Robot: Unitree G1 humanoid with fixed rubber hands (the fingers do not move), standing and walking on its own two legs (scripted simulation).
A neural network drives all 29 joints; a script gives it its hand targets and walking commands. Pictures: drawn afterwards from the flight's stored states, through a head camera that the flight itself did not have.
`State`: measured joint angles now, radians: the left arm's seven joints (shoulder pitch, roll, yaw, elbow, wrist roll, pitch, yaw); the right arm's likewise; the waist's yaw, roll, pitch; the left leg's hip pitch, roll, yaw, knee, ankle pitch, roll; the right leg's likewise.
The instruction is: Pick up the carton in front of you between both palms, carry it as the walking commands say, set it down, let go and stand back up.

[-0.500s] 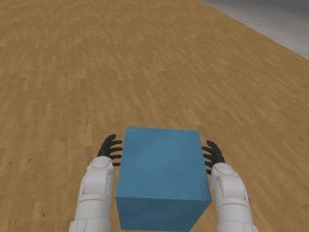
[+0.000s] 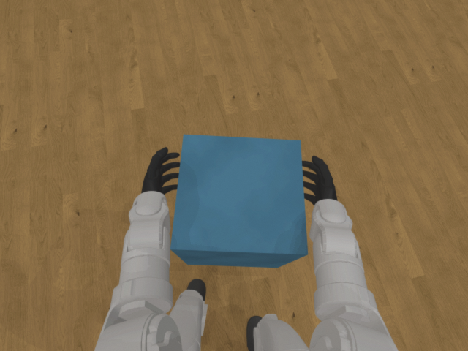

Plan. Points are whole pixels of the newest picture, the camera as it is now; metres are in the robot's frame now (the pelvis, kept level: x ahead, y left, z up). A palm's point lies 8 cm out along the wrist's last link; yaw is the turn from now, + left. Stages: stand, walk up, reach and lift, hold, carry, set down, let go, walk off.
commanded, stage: set down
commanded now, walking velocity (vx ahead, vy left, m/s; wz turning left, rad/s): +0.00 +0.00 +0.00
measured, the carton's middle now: (236, 210) +0.36 +0.02 -0.15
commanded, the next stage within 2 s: none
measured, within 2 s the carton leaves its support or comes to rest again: neither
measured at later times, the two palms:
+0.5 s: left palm (171, 195) +0.40 +0.17 -0.21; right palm (299, 194) +0.43 -0.13 -0.20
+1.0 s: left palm (180, 206) +0.42 +0.17 -0.37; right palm (282, 195) +0.48 -0.12 -0.36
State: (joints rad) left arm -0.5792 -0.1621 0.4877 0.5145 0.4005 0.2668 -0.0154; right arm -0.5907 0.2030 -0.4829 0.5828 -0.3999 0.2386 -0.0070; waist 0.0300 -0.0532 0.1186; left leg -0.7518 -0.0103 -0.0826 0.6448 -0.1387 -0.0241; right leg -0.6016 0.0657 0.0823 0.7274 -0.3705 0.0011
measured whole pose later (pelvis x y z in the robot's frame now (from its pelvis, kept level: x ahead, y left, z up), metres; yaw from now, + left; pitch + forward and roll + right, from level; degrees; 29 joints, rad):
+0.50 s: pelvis -0.03 +0.01 -0.13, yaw -4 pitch +42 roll -3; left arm -0.81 -0.16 0.53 0.46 0.32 0.29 0.07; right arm -0.89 0.04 -0.45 0.67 -0.25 0.25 0.01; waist 0.04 -0.05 -0.16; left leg -1.69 -0.05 -0.12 1.23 -0.28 -0.05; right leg -1.54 0.12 0.09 1.34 -0.54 0.04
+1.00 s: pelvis -0.06 +0.00 -0.25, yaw -5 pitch +49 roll -2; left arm -1.05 -0.10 0.58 0.52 0.24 0.29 0.14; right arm -1.26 -0.15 -0.32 0.88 -0.17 0.27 -0.01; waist 0.09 -0.05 -0.06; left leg -2.15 -0.07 -0.13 1.64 -0.34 -0.09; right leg -2.01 0.17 0.08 1.78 -0.63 0.05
